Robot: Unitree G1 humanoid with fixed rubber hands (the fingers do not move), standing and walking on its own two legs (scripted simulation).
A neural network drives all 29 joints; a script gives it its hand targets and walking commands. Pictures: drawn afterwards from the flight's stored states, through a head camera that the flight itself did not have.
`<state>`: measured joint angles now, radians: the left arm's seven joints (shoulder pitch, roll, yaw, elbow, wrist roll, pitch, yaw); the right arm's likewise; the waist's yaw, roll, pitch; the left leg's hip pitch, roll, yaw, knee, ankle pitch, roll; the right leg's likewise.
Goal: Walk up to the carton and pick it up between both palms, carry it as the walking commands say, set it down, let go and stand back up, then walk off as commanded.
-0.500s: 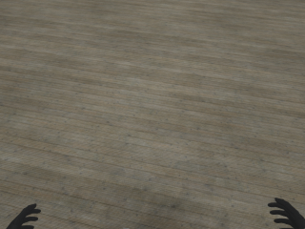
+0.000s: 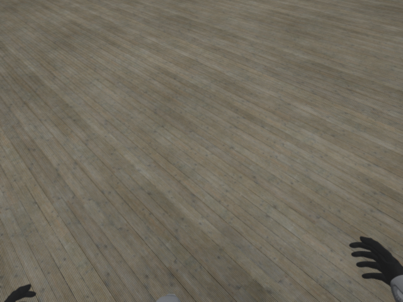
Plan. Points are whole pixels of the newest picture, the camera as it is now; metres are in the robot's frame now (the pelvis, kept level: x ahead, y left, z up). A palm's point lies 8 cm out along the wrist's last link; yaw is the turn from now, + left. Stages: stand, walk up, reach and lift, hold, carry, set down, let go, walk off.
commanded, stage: walk up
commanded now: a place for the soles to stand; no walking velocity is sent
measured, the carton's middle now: out of the picture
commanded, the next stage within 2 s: none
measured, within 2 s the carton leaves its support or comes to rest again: neither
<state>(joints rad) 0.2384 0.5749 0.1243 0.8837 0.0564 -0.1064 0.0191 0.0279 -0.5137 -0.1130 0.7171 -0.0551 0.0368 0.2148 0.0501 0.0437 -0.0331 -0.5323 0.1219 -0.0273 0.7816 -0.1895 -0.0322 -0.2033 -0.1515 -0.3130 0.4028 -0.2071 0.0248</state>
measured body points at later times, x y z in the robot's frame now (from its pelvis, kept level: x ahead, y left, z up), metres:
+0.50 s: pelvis +0.12 +0.13 -0.01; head +0.14 +0.12 +0.44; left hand +0.04 +0.52 -0.04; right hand +0.42 -0.09 -0.08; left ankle +0.08 +0.26 -0.70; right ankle +0.20 +0.02 -0.74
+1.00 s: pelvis +0.23 +0.34 +0.00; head +0.25 +0.35 +0.44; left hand +0.01 +0.65 -0.08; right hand +0.58 +0.23 -0.08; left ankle +0.14 +0.41 -0.74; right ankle +0.39 +0.35 -0.72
